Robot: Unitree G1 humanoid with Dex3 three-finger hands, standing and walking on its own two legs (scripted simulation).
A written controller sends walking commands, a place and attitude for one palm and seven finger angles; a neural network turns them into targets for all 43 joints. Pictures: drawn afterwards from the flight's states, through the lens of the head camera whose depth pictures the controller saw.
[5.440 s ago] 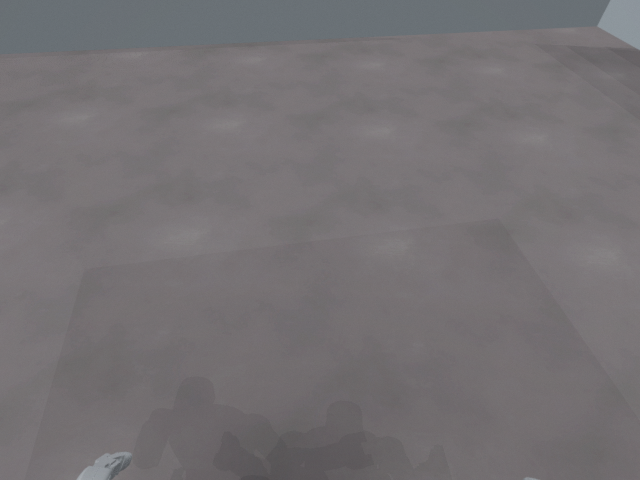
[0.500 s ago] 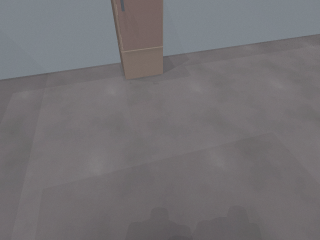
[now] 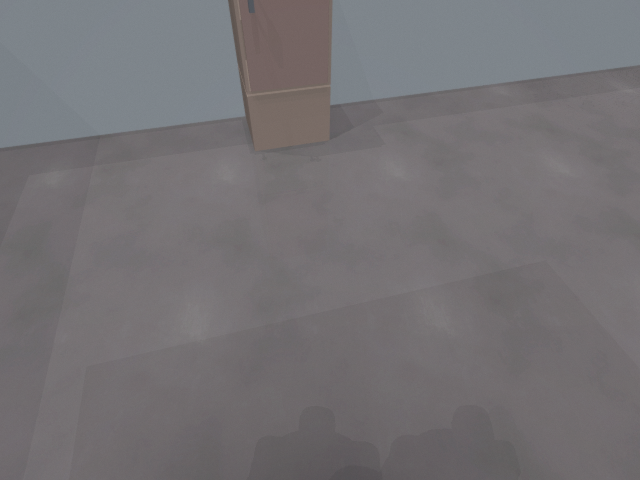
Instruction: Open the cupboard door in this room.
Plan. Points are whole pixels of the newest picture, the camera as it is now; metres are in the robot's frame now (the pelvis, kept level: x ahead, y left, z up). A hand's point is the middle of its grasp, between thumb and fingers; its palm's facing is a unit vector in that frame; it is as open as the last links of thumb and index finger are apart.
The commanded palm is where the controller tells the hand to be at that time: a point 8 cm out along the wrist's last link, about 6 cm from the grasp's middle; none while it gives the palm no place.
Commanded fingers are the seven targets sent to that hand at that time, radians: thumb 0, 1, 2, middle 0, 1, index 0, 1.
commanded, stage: turn or walk to find it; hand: left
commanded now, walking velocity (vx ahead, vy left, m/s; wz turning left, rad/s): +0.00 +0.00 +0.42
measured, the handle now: out of the picture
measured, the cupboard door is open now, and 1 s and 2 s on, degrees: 0 0 0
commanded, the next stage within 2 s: stand and wait in 1.38 s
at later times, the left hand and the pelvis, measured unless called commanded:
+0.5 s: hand out of the picture +0.04 +0.21 -0.18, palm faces +0.17 -0.96 -0.24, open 7.4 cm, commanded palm none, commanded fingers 0.00 0.90 0.90 -0.20 -0.30 -0.20 -0.30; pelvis -0.01 +0.00 -0.01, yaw +9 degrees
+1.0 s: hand out of the picture -0.05 +0.11 -0.15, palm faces +0.43 -0.86 -0.29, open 7.4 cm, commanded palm none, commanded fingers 0.00 0.90 0.90 -0.20 -0.30 -0.20 -0.30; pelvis -0.01 -0.08 +0.00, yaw +25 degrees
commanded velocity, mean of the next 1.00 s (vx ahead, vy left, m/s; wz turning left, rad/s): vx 0.00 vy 0.00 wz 0.42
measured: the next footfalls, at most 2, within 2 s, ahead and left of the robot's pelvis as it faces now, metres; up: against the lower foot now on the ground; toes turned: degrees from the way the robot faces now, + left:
right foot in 0.66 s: +0.02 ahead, -0.12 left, +0.00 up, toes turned +14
left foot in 1.34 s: -0.08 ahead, +0.05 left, +0.00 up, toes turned +38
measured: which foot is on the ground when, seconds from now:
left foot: down 0.00-0.68, up 0.70-1.00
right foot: down 0.00-0.36, up 0.38-0.64, down 0.66-1.00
